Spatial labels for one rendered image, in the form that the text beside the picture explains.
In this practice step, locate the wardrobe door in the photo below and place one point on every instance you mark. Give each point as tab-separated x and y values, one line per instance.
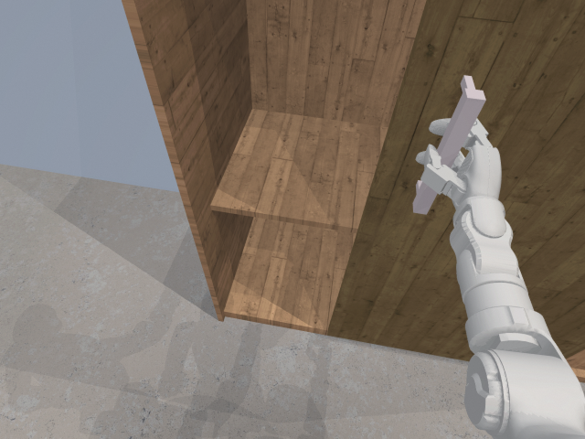
400	287
577	360

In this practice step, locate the right robot forearm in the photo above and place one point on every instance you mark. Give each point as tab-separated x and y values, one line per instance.
500	313

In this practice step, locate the handle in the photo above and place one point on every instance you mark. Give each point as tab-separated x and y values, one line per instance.
460	125

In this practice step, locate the right robot upper arm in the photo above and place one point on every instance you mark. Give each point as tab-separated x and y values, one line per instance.
515	395

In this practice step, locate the right robot hand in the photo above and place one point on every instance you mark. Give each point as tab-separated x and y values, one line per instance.
477	174

